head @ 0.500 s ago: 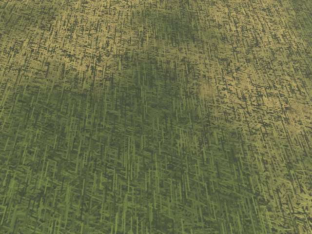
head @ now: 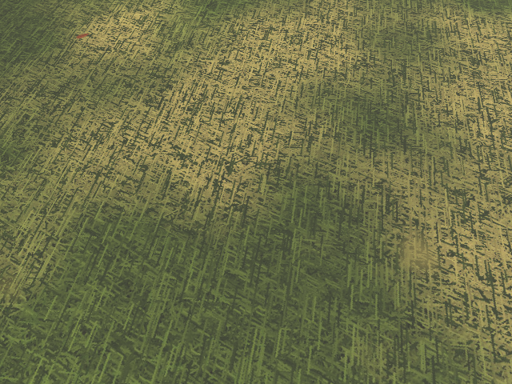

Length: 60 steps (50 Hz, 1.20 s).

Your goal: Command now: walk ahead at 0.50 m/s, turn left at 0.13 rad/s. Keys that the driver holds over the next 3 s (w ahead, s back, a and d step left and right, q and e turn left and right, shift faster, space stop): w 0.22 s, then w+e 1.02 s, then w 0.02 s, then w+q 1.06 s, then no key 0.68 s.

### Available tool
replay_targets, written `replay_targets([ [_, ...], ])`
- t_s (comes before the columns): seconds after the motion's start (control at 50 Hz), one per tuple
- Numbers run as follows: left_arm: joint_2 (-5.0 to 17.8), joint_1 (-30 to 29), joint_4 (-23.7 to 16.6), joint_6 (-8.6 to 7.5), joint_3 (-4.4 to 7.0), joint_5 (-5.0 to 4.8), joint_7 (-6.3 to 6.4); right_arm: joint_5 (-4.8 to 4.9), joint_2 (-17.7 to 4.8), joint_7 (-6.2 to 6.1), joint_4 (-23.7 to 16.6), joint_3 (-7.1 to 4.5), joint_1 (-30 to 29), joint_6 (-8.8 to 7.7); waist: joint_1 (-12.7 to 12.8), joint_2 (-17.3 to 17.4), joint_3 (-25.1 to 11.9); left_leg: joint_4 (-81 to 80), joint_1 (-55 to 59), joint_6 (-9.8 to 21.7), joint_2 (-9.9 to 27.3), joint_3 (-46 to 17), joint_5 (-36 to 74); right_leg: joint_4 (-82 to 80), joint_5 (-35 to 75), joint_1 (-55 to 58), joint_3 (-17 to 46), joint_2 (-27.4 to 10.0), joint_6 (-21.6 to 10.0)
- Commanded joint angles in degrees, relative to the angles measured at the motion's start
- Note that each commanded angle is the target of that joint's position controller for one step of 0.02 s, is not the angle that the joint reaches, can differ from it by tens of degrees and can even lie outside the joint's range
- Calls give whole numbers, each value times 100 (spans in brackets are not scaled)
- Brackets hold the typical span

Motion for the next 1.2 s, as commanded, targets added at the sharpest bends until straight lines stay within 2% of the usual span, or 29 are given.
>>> replay_targets([
  [0.02,770,-25,-264,-104,161,-61,40,-47,-311,10,-456,-85,-164,-92,-42,-775,-66,-615,-979,-105,433,-103,362,-1374,712,707,1627,-1547,-1051],
  [0.14,1026,392,-7,0,204,-137,100,-21,-113,116,-670,26,-1263,-192,311,-642,84,-2671,-555,-211,279,188,2093,-1480,1258,688,749,-1314,-842],
  [0.22,1084,770,217,111,212,-172,119,41,-195,229,-850,7,-1807,-236,410,-655,233,-3237,-492,-77,152,200,2080,-1290,1348,1189,805,-1599,-760],
  [0.26,1142,832,288,183,234,-191,148,31,-311,265,-895,-40,-1815,-273,277,-684,231,-3480,-240,50,79,168,1694,-1011,1709,1417,972,-1728,-670],
  [0.3,1227,660,265,233,246,-200,179,-8,-612,227,-656,-201,-930,-304,-294,-678,-274,-3814,1153,266,-132,339,1572,-27,2960,1279,818,-1508,-484],
  [0.32,1057,602,182,220,171,-136,184,-66,-919,162,-432,-335,-16,-301,-719,-564,-956,-3630,2662,478,195,91,1700,1125,2689,601,634,-1209,-298],
  [0.34,490,930,-37,145,-10,-36,169,-198,-1474,93,-338,-469,814,-262,-830,495,-1982,-3490,4984,1103,1703,-1810,1459,3280,616,-1405,231,-497,86],
  [0.36,353,1227,17,64,-73,-140,165,-121,-1273,103,-249,-419,986,-203,-767,1417,-2581,-4228,5368,1536,2350,-3540,460,4509,-2328,-2440,619,-127,196],
  [0.38,958,811,-25,36,111,-284,157,-75,-868,100,-236,-292,722,-192,-816,802,-1678,-4468,4642,1291,2113,-3031,-76,4968,-2100,-2905,878,-444,175],
  [0.4,1000,405,-146,36,142,-317,155,-53,-689,89,-239,-228,367,-196,-692,605,-1009,-4629,3886,1115,1899,-2248,26,4905,-1608,-2996,719,-683,159],
  [0.42,922,225,-177,66,149,-254,167,-77,-527,108,-212,-175,5,-224,-508,355,-580,-4876,3160,1029,1663,-1716,379,4645,-1202,-2825,652,-853,197],
  [0.44,859,250,-151,138,186,-201,178,-108,-363,122,-197,-136,-256,-275,-319,434,-358,-5089,2659,959,1472,-1264,721,4414,-901,-2569,687,-1005,222],
  [0.48,587,471,-70,289,163,-214,167,-147,-317,134,-111,-158,-502,-366,-89,452,-195,-5437,2044,964,1339,-671,1218,4315,-583,-2123,667,-1089,303],
  [0.54,495,206,-222,398,176,-181,182,-177,-453,98,72,-221,-538,-452,-16,193,36,-5651,1911,1012,1346,-17,1885,3919,19,-2416,765,-1119,406],
  [0.64,331,-631,-502,316,95,-152,7,-141,-705,-5,293,-280,-340,-382,-294,-19,244,-5715,2173,858,1193,907,2284,2251,1358,-2340,390,-1007,339],
  [0.74,350,-1436,-960,322,61,-146,-157,-1,-949,-29,568,-368,137,-185,-551,-93,466,-5366,3194,745,1505,1211,2786,1448,928,-2644,29,-889,64],
  [0.8,578,-1197,-1084,364,179,-138,-202,68,-1169,-72,569,-433,56,-51,-243,183,88,-4375,3551,553,1524,1456,5213,1373,65,-1910,-432,-431,-249],
  [0.82,754,-683,-996,385,285,-150,-189,81,-1226,-93,550,-448,2,0,74,244,-236,-3580,3486,474,1453,1543,5965,1345,-142,-1218,-577,-183,-396],
  [0.84,1037,216,-776,402,462,-166,-125,100,-1181,-111,522,-419,-84,25,582,132,-703,-2377,2977,291,1239,1686,5843,972,174,109,-573,61,-611],
  [0.86,1553,1060,-596,476,656,-184,6,-48,-904,-119,421,-304,55,-23,861,-595,-1239,-579,1516,20,950,1695,3799,824,276,1866,689,-652,-963],
  [0.88,2023,729,-693,408,676,-210,13,-208,-127,-26,124,-61,547,-188,100,-1822,-1715,1228,-940,-301,-334,929,-1430,108,-811,3463,4034,-1971,-2035],
  [0.9,1500,866,-838,316,526,-175,-25,-1,-647,65,86,-136,-101,-397,576,-1053,-2120,1669,-1506,-186,-230,-226,-1494,-559,-1267,3623,4735,-2199,-2041],
  [0.92,1241,674,-792,236,445,-128,-38,183,-834,107,-95,-189,-586,-503,580,-827,-1294,1479,-1876,-54,14,-203,-921,-664,-854,3046,3918,-2050,-1769],
  [0.94,1123,348,-814,196,408,-143,-33,112,-750,71,-86,-160,-647,-559,320,-354,-814,978,-1677,-5,261,-179,-433,-645,-238,2225,3229,-1784,-1576],
  [0.96,958,-6,-882,188,361,-119,-16,-36,-766,29,-24,-191,-627,-557,93,-249,-536,483,-1316,-50,419,-165,-155,-691,430,1519,2717,-1569,-1446],
  [0.98,835,-195,-987,179,309,-42,13,-81,-795,31,10,-221,-499,-496,-92,-375,-483,275,-932,-93,521,-216,42,-804,907,1076,2451,-1436,-1417],
  [1.04,926,-184,-989,149,330,-82,94,-161,-602,25,-17,-195,-464,-321,-221,-374,-362,-426,-643,-381,476,-64,358,-1008,1662,404,1977,-1251,-1464],
  [1.14,1108,188,-833,222,393,-138,244,-133,-301,70,-310,-49,-1529,-314,152,-622,-97,-2610,-237,-579,84,58,2166,-957,1021,-120,1449,-767,-1032],
  [1.2,1135,468,-696,257,414,-178,253,-37,-411,135,-453,-66,-1905,-367,299,-714,-64,-3198,48,-526,-77,-37,2472,-792,535,13,1786,-902,-916],
])
Next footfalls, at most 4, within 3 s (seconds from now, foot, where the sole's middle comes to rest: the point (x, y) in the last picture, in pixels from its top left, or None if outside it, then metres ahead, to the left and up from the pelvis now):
0.32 left None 0.35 0.16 -0.78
0.84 right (330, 344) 0.60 -0.13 -0.78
1.32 left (301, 238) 0.94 -0.07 -0.78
1.80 right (396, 216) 1.03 -0.38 -0.78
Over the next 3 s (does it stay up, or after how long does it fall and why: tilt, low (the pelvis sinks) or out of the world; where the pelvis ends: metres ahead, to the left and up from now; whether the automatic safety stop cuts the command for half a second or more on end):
stays up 1.43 -0.28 -0.01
